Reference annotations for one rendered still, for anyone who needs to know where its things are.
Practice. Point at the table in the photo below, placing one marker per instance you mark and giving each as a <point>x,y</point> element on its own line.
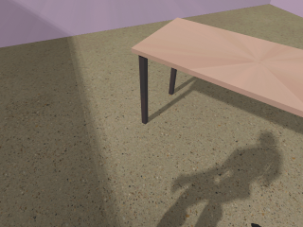
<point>266,71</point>

